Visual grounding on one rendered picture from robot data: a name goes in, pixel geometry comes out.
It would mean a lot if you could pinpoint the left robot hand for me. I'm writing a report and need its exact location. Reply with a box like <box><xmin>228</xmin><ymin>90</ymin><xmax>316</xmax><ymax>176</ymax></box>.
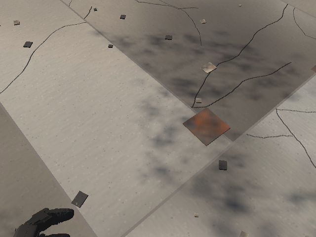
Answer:
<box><xmin>13</xmin><ymin>207</ymin><xmax>74</xmax><ymax>237</ymax></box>

